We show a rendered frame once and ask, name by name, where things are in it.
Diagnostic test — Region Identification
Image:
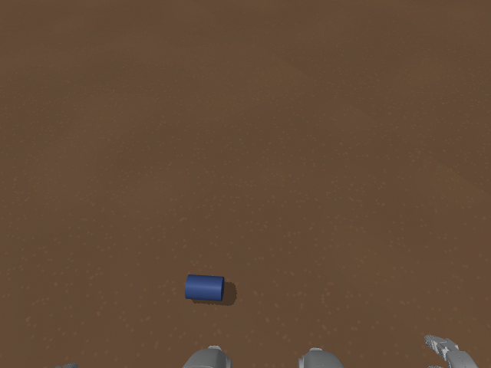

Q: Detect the right robot hand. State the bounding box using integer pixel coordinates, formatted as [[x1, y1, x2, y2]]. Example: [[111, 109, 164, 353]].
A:
[[424, 335, 479, 368]]

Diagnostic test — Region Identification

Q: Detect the can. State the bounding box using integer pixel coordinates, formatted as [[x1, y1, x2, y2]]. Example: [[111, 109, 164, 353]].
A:
[[185, 274, 225, 301]]

